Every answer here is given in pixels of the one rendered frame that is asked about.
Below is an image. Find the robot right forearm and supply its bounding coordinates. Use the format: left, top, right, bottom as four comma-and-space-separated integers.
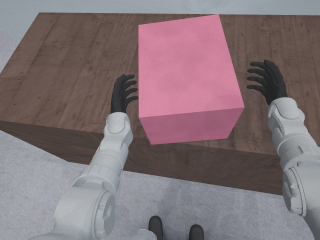
267, 97, 320, 172

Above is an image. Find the robot left forearm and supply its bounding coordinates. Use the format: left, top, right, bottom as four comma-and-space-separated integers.
53, 112, 133, 225

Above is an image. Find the robot left hand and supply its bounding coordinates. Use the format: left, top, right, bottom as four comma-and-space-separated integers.
110, 74, 139, 114

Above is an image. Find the robot right foot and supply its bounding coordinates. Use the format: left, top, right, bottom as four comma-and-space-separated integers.
189, 224, 204, 240

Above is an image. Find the robot right upper arm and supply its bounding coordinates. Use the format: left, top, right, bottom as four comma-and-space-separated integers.
282, 165, 320, 240

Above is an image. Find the robot foot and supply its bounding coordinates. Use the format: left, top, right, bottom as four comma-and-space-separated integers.
148, 215, 163, 240
189, 224, 204, 240

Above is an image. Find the pedestal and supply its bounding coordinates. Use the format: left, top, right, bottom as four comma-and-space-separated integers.
0, 12, 320, 196

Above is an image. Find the robot left foot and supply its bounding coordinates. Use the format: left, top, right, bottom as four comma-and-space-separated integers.
148, 215, 163, 240

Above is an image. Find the robot left upper arm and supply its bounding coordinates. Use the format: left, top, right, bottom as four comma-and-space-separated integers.
28, 186, 116, 240

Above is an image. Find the robot right hand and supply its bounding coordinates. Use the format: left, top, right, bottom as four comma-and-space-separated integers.
247, 59, 288, 106

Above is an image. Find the carton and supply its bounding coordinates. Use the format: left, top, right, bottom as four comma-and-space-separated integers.
138, 14, 245, 145

